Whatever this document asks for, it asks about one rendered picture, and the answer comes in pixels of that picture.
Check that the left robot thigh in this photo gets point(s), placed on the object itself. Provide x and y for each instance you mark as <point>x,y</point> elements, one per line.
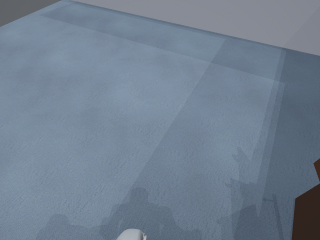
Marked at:
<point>132,234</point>

